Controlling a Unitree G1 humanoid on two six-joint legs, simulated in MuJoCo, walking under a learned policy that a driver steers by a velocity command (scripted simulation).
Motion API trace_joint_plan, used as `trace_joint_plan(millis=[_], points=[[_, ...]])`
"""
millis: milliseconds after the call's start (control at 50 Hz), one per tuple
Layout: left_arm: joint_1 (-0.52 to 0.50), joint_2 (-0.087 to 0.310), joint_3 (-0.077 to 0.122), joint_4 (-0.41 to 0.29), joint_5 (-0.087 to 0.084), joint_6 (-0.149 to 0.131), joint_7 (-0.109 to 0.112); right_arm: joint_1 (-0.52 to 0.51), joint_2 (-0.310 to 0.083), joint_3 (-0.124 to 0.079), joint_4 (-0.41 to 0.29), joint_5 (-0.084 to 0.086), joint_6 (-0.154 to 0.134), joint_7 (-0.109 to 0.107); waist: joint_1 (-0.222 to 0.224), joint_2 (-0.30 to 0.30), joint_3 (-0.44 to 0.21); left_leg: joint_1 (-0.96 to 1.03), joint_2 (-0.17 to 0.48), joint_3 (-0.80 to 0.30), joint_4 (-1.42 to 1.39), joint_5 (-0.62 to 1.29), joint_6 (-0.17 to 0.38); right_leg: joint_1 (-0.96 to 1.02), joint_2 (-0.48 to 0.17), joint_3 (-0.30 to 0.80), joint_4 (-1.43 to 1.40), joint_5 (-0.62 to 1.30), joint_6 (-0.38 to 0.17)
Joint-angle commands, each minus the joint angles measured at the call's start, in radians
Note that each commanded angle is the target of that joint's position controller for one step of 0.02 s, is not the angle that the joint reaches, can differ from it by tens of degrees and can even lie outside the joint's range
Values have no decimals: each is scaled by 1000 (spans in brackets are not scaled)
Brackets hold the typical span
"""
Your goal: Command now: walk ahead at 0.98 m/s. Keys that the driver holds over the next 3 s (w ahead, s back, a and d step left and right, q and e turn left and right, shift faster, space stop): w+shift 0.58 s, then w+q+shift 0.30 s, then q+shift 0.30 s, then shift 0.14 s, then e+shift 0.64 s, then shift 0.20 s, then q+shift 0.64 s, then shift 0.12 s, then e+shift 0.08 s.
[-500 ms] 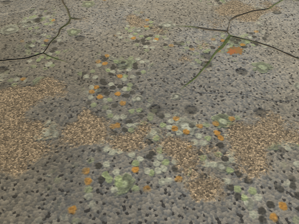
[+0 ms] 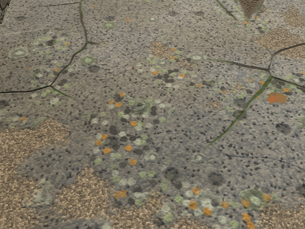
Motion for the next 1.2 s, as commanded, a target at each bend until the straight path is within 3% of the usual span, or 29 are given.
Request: trace_joint_plan(millis=[20,120,160,180,200,220,260,300,380,480,560,600,620,640,660,680,720,760,820,940,1000,1020,1040,1060,1080,1100,1120,1160,1200], points=[[-11,115,6,-63,-16,-35,10,-144,-14,15,-81,17,-12,11,-14,-27,171,237,-69,100,-230,167,17,-256,-238,103,-244,562,-34],[16,210,14,-39,24,-5,45,-44,-110,-12,-65,15,-14,-20,-101,-146,2,391,-217,125,-361,-48,74,141,-308,58,95,1355,8],[-63,247,28,-49,43,24,59,329,-183,-51,49,14,-10,-51,-282,-157,-170,755,-207,82,-417,-140,110,58,-307,36,559,1268,-2],[-87,189,19,-75,45,22,52,496,-256,-77,80,-9,-3,-71,-327,-84,-270,1005,-28,-103,-338,-415,147,-181,-243,32,921,889,-21],[51,17,-17,-120,-23,2,18,449,-307,-94,76,-32,-4,-61,-153,290,-386,1307,270,-747,-484,-634,309,-658,-38,104,1338,-128,31],[-51,133,0,-132,-23,-8,29,387,-232,-93,74,-10,-3,-41,-188,102,-325,1255,224,-812,-609,-697,295,-804,-92,187,1361,-76,-14],[-219,125,-2,-182,-9,-12,26,295,-111,-66,101,-9,-24,-33,-125,-73,-64,928,161,-527,-675,-465,224,-798,-181,178,1214,38,-26],[-214,72,-14,-195,31,19,2,288,-61,-44,132,-7,-40,-42,-39,-60,8,705,80,-379,-721,-404,164,-702,-222,186,1124,44,-7],[-377,64,-28,-272,50,47,-27,339,-95,-42,163,27,-70,-38,-23,-15,131,575,7,-209,-837,-244,141,-798,-285,105,938,145,43],[-618,56,-55,-356,21,31,-45,432,-139,-42,180,50,-91,-35,-84,-11,169,559,-37,-58,-929,199,88,-575,-216,-29,459,504,28],[-612,129,-35,-359,29,30,-23,475,-204,-45,200,29,-73,-52,-63,64,72,907,16,-7,-768,766,57,-522,-109,-71,339,396,-21],[-358,197,-2,-293,30,31,3,456,-243,-52,206,3,-44,-73,70,117,-87,927,47,-19,-416,932,45,-253,-61,-22,346,236,-50],[-148,232,19,-229,33,34,21,407,-252,-55,196,-1,-32,-79,179,104,-172,817,24,-16,-143,778,44,-35,-103,21,314,194,-61],[12,320,47,-202,55,37,42,414,-159,-38,165,-7,-33,-75,197,-11,-297,591,-50,-19,237,306,58,201,-332,263,374,-82,-71],[-43,355,59,-211,74,32,26,587,-10,-5,134,77,-43,-55,34,-341,-473,208,-207,-92,631,-518,25,472,-614,848,175,-305,-195],[-132,268,59,-219,55,36,11,462,-132,-26,127,67,-44,-69,53,-136,-364,96,-133,-130,630,-406,59,352,-544,828,58,-422,-150],[-238,150,33,-197,55,13,6,304,-124,-30,97,53,-36,-58,6,22,-70,129,-55,-120,489,-273,59,-5,-466,490,0,-127,-75],[-219,97,17,-155,43,-1,11,323,-72,-25,92,18,2,-36,-58,-30,-5,203,-14,-122,445,-263,47,-170,-414,298,-31,15,-24],[-197,79,13,-118,5,-21,5,223,-44,-25,36,14,41,-15,-84,-61,80,120,20,-89,397,-206,31,-225,-357,79,-76,203,61],[-165,108,4,-109,1,-35,25,-12,-22,1,-65,12,26,10,-78,-23,176,196,-101,153,-88,82,32,-244,-252,-211,-38,843,122],[-173,229,24,-143,-22,-37,70,158,-69,-13,-15,-7,27,20,-155,-112,49,481,-235,229,-213,87,57,-188,-314,-212,254,1318,157],[-255,344,49,-193,-44,-12,101,213,-160,-63,-41,70,14,25,-210,-251,-44,605,-216,124,-182,37,64,-198,-322,-146,386,1399,181],[-353,332,56,-224,-26,9,110,412,-269,-107,6,86,15,13,-322,-208,-150,767,-198,45,-260,104,108,-202,-314,-115,625,1267,190],[-392,260,45,-237,-33,20,93,518,-287,-118,54,87,16,-11,-343,-15,-133,894,-140,-28,-450,330,140,-299,-176,-139,1034,518,208],[-326,85,1,-300,24,1,65,419,-313,-106,32,25,14,-26,-177,330,-93,1045,-63,-237,-295,839,186,-657,-29,-40,1395,-369,209],[-154,88,-12,-326,-4,-22,46,348,-304,-93,-44,-38,-3,-22,-99,242,-366,1201,137,-604,-337,819,402,-781,-25,205,1548,-367,196],[-215,172,3,-350,-11,-33,36,283,-282,-104,-102,-15,2,-16,-122,56,-391,1134,142,-673,-456,552,416,-777,-51,265,1491,-301,153],[-270,198,23,-367,-5,-15,42,122,-234,-93,-154,60,5,-21,-8,-193,-159,816,67,-621,-584,174,346,-794,-118,244,1314,-203,152],[-272,219,38,-377,3,29,54,76,-214,-88,-188,50,13,-34,30,-166,-84,587,23,-524,-601,308,307,-704,-160,234,1173,-163,191]])
Next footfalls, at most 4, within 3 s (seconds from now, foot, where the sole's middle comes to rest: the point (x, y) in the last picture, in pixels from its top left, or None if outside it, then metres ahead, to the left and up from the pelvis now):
0.18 left None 0.38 0.08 -0.77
0.64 right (187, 163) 0.84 -0.10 -0.77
1.06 left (155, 104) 1.23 0.08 -0.77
1.52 right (172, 82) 1.43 -0.02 -0.77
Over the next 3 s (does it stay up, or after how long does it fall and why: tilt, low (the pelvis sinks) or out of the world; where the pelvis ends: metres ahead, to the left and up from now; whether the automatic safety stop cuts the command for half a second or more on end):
stays up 1.31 0.09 0.01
